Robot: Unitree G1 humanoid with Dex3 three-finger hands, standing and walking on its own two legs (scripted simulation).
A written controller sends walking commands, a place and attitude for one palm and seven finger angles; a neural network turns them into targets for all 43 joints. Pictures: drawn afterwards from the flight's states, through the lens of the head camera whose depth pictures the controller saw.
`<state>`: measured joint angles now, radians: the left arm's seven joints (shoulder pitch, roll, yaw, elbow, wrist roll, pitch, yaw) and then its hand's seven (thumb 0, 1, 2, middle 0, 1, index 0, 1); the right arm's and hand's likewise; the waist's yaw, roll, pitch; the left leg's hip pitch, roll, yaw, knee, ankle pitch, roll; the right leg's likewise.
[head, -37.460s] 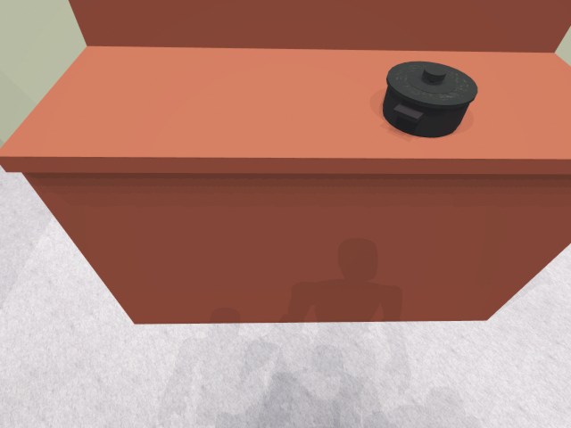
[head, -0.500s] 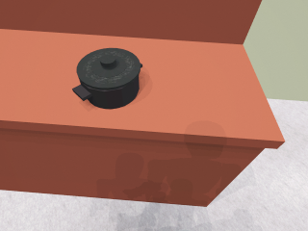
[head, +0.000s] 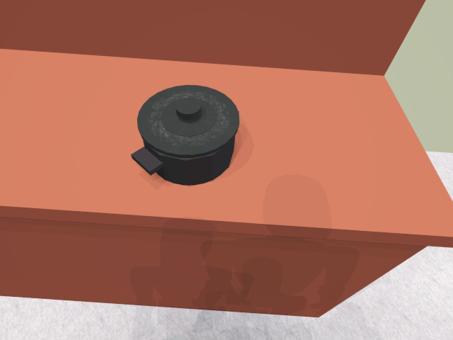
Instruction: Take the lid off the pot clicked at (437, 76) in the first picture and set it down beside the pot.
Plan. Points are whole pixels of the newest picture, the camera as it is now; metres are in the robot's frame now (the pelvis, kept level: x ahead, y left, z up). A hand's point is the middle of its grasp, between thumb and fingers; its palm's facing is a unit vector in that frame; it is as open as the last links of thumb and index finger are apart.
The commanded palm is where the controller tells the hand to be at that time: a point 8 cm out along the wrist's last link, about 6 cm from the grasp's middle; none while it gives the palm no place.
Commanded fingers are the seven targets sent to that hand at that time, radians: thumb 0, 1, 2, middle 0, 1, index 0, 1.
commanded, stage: come to a stop and stand still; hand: left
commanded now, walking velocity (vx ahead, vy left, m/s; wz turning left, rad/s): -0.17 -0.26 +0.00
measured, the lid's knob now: (188, 108) +0.45 +0.11 +0.16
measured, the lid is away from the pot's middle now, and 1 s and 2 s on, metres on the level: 0.01 0.01 0.01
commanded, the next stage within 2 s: look again from close up in 0.88 s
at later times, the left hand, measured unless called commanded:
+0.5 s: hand out of the picture +0.04 +0.17 -0.15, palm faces +0.00 -0.96 -0.27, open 7.4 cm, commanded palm none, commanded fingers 0.00 0.90 0.90 -0.20 -0.30 -0.20 -0.30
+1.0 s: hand out of the picture +0.01 +0.15 -0.16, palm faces +0.01 -0.98 -0.21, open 7.4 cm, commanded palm none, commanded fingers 0.00 0.90 0.90 -0.20 -0.30 -0.20 -0.30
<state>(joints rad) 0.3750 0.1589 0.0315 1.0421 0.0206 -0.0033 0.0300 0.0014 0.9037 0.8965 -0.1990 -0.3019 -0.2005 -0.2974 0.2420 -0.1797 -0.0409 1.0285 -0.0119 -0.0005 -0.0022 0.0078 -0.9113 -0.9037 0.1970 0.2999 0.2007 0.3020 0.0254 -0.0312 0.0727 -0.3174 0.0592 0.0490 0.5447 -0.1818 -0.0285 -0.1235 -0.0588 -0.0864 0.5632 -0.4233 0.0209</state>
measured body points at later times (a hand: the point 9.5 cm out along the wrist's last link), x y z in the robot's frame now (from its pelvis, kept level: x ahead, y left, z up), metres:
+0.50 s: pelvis -0.01 -0.02 +0.00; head +0.00 -0.04 +0.45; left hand +0.04 +0.22 -0.13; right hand +0.02 -0.27 -0.15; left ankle -0.01 +0.09 -0.71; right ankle -0.04 -0.12 -0.73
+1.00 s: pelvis +0.00 -0.03 +0.01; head +0.02 -0.03 +0.46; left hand +0.01 +0.20 -0.15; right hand +0.03 -0.26 -0.14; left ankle -0.01 +0.08 -0.73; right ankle -0.04 -0.12 -0.73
